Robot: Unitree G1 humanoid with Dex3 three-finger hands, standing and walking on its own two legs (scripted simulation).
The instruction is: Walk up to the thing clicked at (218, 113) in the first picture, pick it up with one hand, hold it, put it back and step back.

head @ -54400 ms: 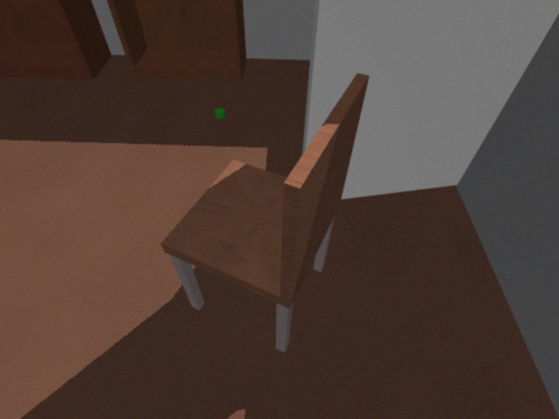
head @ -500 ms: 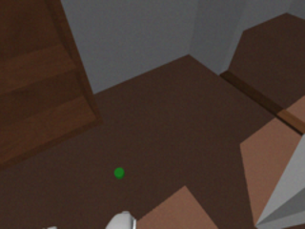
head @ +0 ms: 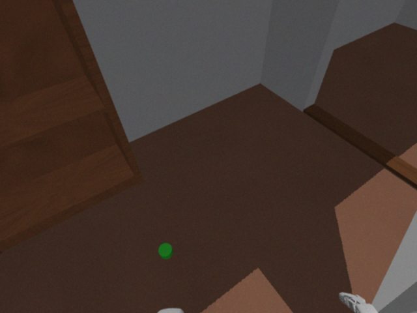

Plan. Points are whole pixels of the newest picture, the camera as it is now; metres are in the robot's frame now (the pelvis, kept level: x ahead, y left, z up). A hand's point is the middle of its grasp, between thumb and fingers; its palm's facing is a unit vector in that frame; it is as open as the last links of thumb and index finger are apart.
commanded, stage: walk up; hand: left
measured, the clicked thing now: (165, 251) +0.49 +0.26 -0.74
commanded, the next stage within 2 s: none
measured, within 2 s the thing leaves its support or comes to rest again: neither
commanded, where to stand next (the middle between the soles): +0.09 +0.03 m, yaw -1 degrees
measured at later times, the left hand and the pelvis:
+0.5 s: hand out of the picture +0.11 +0.26 -0.14, palm faces -0.04 -0.94 -0.34, open 7.3 cm; pelvis +0.00 +0.01 +0.01, yaw +0 degrees
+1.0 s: hand out of the picture +0.07 +0.27 -0.14, palm faces +0.02 -0.93 -0.37, open 7.3 cm; pelvis +0.01 +0.01 +0.01, yaw +1 degrees
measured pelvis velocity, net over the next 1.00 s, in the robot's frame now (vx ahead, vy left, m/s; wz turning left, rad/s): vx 0.01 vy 0.01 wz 0.03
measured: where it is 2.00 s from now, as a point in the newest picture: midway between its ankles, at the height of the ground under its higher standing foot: outside the picture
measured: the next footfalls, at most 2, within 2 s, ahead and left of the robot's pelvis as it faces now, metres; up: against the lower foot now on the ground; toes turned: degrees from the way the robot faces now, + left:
left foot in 1.52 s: -0.07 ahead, +0.14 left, +0.00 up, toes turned +5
right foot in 1.82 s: +0.14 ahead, -0.12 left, +0.00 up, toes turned +4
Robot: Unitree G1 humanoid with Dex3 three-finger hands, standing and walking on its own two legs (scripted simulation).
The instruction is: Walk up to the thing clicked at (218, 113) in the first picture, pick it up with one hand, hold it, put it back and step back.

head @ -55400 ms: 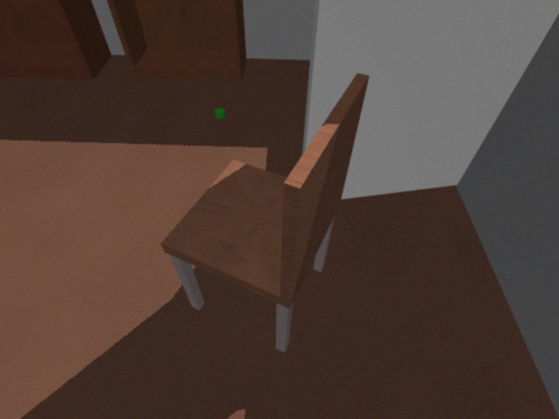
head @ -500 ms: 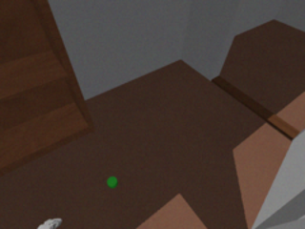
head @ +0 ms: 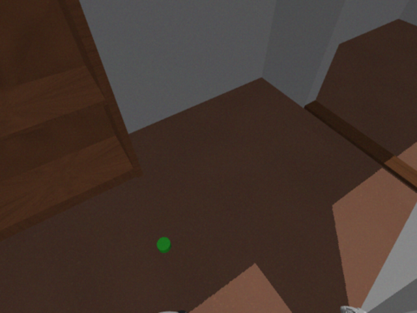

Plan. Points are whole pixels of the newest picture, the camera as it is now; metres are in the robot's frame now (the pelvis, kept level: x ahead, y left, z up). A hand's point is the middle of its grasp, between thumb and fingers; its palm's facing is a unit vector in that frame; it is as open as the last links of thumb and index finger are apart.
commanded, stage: walk up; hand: left
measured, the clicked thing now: (164, 245) +0.49 +0.24 -0.76
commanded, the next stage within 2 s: none
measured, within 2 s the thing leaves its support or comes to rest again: neither
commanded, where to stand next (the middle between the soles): +0.09 +0.02 m, yaw -2 degrees
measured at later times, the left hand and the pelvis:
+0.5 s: hand out of the picture -0.03 +0.29 -0.15, palm faces +0.06 -0.89 -0.45, open 7.3 cm; pelvis -0.07 +0.00 -0.02, yaw +5 degrees
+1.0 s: hand out of the picture +0.07 +0.23 -0.15, palm faces +0.01 -0.92 -0.39, open 7.3 cm; pelvis -0.03 -0.03 -0.02, yaw +4 degrees
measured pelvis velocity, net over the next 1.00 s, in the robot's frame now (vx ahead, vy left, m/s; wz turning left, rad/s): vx -0.03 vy -0.03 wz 0.06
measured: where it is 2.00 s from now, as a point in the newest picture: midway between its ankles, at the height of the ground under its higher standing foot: outside the picture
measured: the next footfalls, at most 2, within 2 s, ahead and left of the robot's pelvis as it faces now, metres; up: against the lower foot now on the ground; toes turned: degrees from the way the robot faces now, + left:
left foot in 0.52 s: -0.07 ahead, +0.14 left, +0.00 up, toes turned +3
right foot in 0.82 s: +0.13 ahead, -0.13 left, +0.00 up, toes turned +2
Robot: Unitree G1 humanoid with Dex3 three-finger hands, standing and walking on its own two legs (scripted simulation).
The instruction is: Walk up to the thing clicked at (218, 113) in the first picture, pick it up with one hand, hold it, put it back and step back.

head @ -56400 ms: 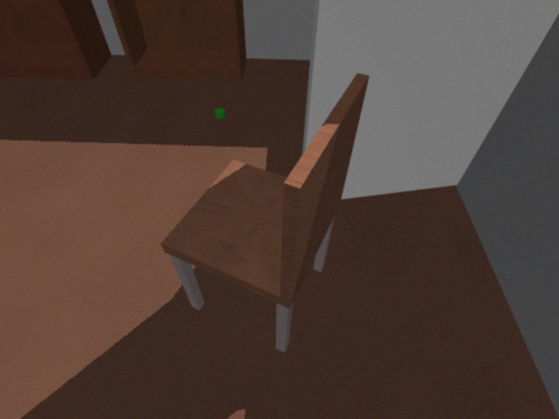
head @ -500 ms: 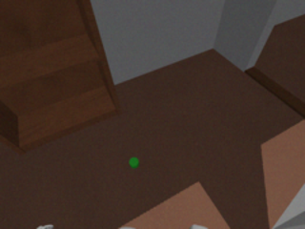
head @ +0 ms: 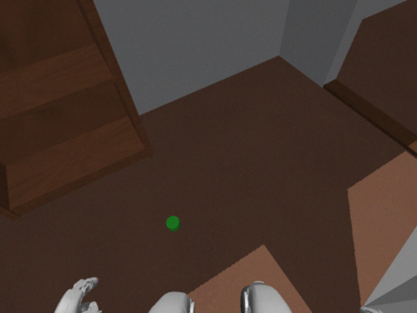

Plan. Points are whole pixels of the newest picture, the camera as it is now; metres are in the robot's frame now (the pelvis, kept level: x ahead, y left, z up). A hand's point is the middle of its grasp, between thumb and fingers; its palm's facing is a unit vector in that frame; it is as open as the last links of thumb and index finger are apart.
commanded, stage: walk up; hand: left
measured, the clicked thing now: (173, 223) +0.53 +0.24 -0.73
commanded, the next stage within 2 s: stand in 1.06 s
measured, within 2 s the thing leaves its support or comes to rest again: neither
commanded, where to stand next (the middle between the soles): +0.12 +0.04 m, yaw -6 degrees
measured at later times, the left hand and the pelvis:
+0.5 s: hand out of the picture +0.04 +0.32 -0.15, palm faces -0.13 -0.91 -0.39, open 7.3 cm; pelvis -0.03 +0.04 +0.01, yaw -4 degrees
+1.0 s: hand (86, 310) +0.13 +0.27 -0.11, palm faces -0.09 -0.90 -0.44, open 7.3 cm; pelvis +0.00 +0.01 +0.01, yaw -5 degrees
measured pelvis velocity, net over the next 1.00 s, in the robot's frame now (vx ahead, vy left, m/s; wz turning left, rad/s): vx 0.00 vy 0.01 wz -0.08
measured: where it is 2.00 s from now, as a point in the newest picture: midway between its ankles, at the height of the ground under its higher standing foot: outside the picture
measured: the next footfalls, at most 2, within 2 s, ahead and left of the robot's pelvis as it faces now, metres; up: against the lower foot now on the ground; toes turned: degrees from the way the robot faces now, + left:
left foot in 0.18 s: +0.02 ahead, +0.14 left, +0.00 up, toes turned +1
right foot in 0.66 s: +0.03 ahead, -0.11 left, +0.00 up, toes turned -8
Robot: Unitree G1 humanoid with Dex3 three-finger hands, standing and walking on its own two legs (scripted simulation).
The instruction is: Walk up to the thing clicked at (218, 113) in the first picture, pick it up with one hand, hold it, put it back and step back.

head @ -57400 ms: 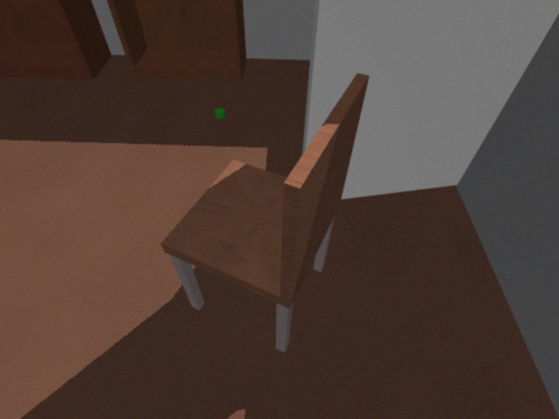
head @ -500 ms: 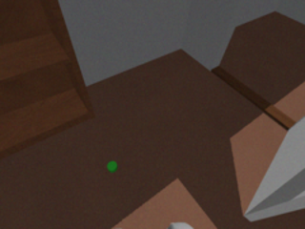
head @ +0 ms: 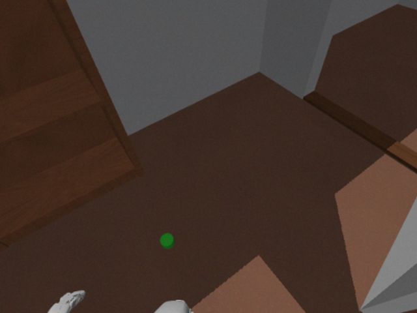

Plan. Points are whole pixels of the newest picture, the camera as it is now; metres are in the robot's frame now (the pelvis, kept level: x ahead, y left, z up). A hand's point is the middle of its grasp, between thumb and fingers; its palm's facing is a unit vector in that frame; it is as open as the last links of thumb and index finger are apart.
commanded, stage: walk up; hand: left
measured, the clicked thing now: (167, 241) +0.51 +0.27 -0.74
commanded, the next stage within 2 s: stand in 0.06 s
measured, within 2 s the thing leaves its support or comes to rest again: neither
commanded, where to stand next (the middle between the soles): +0.12 +0.04 m, yaw -1 degrees
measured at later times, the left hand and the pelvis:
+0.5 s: hand out of the picture +0.06 +0.26 -0.14, palm faces -0.02 -0.94 -0.33, open 7.3 cm; pelvis +0.00 +0.01 +0.02, yaw +0 degrees
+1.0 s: hand out of the picture +0.11 +0.25 -0.13, palm faces -0.03 -0.94 -0.34, open 7.3 cm; pelvis +0.02 +0.00 +0.02, yaw -1 degrees
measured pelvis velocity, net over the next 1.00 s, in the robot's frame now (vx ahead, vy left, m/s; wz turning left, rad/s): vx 0.02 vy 0.00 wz -0.01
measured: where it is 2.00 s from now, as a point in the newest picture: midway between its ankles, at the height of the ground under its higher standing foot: outside the picture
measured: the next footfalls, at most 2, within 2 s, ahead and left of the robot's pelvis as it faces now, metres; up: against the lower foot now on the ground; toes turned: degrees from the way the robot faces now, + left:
left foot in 0.06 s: +0.07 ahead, +0.14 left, +0.00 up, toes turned -1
